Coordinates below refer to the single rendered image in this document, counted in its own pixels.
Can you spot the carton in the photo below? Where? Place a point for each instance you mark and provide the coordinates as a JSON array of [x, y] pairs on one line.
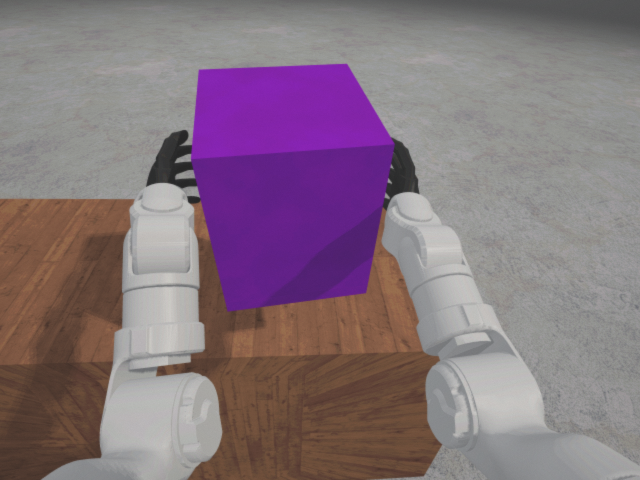
[[291, 165]]

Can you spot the robot left forearm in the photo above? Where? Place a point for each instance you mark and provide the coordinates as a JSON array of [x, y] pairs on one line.
[[160, 282]]

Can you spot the robot right forearm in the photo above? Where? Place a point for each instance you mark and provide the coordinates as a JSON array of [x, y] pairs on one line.
[[453, 320]]

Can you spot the pedestal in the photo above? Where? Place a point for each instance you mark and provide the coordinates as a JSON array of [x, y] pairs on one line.
[[328, 389]]

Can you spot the robot left hand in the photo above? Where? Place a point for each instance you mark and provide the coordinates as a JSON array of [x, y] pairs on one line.
[[165, 169]]

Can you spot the robot right hand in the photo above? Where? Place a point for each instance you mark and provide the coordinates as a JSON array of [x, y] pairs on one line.
[[403, 176]]

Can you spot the robot right upper arm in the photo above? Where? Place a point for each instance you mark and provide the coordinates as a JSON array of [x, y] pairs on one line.
[[488, 407]]

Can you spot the robot left upper arm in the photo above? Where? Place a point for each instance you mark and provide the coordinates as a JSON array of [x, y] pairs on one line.
[[155, 428]]

